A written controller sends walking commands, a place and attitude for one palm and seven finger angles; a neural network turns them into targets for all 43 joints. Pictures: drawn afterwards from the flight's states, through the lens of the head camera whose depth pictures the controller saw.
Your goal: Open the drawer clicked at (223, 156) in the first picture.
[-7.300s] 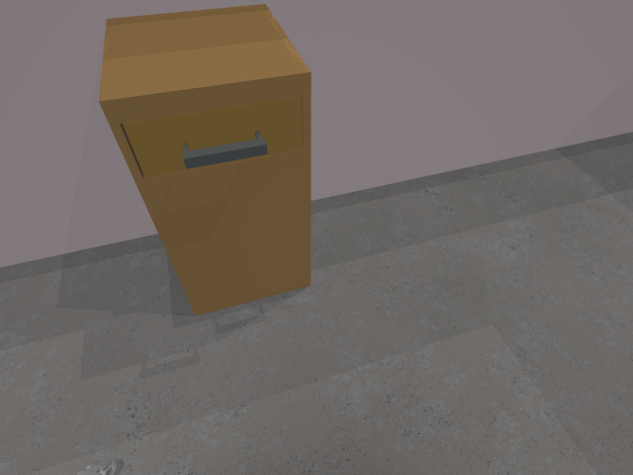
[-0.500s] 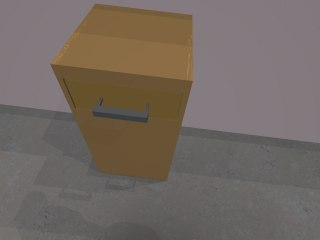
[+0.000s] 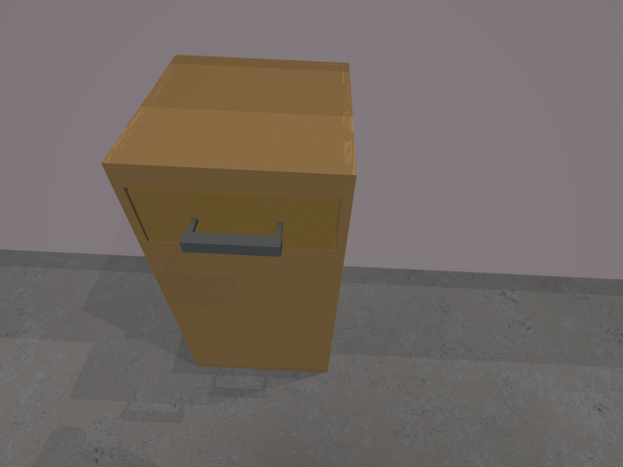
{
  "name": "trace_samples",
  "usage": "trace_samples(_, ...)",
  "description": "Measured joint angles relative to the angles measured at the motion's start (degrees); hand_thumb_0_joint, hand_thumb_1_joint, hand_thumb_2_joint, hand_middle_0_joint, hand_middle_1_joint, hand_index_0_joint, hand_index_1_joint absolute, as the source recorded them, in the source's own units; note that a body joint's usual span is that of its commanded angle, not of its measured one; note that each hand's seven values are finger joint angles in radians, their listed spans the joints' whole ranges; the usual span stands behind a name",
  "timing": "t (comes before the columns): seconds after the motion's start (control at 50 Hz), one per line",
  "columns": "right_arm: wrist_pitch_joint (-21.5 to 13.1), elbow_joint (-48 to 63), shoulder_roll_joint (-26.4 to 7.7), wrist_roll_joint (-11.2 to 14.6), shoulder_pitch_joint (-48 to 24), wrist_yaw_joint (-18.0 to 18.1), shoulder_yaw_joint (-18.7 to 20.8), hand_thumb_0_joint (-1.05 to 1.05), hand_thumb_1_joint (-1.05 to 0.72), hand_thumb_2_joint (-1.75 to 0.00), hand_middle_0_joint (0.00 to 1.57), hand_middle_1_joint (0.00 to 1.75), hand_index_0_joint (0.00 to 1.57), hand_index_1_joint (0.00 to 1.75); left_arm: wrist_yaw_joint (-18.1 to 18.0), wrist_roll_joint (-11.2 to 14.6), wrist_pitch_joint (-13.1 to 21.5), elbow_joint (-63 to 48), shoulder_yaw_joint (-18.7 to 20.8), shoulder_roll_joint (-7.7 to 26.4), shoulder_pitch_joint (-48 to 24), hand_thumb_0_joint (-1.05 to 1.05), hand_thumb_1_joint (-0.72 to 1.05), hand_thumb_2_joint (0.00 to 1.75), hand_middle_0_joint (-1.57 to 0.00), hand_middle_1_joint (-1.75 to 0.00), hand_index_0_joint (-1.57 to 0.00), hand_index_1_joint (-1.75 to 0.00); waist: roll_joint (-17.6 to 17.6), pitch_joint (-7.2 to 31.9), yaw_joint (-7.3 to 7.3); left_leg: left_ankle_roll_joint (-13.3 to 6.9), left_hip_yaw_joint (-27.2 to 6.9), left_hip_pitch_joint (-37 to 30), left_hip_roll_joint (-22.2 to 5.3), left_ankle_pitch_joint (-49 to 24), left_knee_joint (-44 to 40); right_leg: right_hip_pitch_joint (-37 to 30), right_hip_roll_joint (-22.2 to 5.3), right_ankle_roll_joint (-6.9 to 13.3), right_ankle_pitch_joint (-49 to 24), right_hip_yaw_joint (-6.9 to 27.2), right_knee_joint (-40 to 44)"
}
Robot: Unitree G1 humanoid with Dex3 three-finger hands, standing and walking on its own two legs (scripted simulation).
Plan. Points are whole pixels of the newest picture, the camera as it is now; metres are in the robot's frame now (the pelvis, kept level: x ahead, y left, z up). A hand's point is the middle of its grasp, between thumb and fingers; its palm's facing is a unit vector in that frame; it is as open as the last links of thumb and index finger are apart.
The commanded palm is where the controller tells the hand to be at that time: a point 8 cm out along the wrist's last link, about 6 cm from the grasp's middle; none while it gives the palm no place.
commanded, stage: look again from close up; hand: left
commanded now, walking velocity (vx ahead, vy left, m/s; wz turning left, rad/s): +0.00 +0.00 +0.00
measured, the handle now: (234, 234) +0.52 +0.17 -0.06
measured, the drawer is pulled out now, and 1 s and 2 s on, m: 0.00 0.00 0.00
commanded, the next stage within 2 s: raise the hand with hooked fingers in 0.54 s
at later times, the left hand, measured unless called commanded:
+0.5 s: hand out of the picture -0.02 +0.16 -0.18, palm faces +0.01 -0.98 -0.18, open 7.4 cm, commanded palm none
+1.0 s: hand (199, 415) +0.20 +0.16 -0.06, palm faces -0.03 -0.28 -0.96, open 8.2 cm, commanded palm +0.15 +0.20 -0.03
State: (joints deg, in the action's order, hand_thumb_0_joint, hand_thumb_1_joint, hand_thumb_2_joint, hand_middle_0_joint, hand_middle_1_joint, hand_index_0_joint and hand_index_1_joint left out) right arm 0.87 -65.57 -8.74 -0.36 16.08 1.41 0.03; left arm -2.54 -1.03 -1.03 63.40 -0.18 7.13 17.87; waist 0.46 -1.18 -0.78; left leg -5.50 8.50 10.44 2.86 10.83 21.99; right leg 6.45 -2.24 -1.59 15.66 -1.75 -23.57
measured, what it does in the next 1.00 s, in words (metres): stands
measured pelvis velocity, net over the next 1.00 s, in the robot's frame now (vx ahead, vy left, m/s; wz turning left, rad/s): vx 0.01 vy -0.03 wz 0.02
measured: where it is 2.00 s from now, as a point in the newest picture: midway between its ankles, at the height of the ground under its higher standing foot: outside the picture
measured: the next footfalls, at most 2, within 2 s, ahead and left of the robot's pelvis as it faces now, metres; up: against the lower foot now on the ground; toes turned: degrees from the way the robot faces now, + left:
none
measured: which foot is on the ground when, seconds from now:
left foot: down 0.00-1.00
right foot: down 0.00-1.00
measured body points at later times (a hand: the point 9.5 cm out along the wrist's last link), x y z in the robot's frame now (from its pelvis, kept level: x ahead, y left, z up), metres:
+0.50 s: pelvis +0.01 +0.00 +0.00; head +0.01 +0.00 +0.45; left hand -0.02 +0.21 -0.16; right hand +0.01 -0.22 -0.16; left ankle +0.02 +0.05 -0.74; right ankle -0.03 -0.14 -0.74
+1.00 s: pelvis +0.01 -0.03 -0.04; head +0.02 -0.06 +0.41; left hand +0.20 +0.17 +0.00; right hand +0.23 -0.27 -0.12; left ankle +0.02 +0.05 -0.74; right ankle +0.02 -0.11 -0.74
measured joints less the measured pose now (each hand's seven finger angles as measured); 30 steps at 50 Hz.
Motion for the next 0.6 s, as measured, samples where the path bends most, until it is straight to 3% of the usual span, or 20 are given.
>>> trace_samples(0.18,-0.3,4.3,-0.4,-0.5,3.6,-0.8,-0.6,0.01,-0.91,-0.9,0.2,0.3,0.2,0.3,0.1,-0.3,1.3,-1.7,-1.3,-0.2,1.7,0.01,0.91,0.9,-0.2,-0.3,-0.2,-0.3,-1.4,0.0,-0.5,-0.7,-1.2,6.0,-0.4,2.6,7.3,4.8,0.0,1.5,2.6,-1.4,-6.0)
trace_samples(0.3,-0.9,4.7,-0.3,-0.3,2.5,-0.8,-1.0,0.01,-0.91,-0.9,0.2,0.3,0.2,0.3,0.0,-0.1,1.4,-1.3,-1.3,0.3,2.8,0.01,0.91,0.9,-0.2,-0.3,-0.2,-0.3,-2.1,0.8,0.05,-0.7,-0.5,4.9,-0.2,2.8,6.6,4.3,-0.3,0.4,2.8,-0.6,-5.9)
trace_samples(0.6,-2.1,2.2,-0.6,-0.1,-0.1,-0.1,-1.3,0.01,-0.92,-0.9,0.2,0.3,0.2,0.3,0.1,0.0,1.6,-0.3,-1.3,0.0,1.2,0.01,0.91,0.9,-0.2,-0.3,-0.2,-0.3,0.0,0.3,0.65,0.0,-0.1,2.1,-0.2,2.5,3.4,1.8,0.0,0.2,2.4,0.0,-2.9)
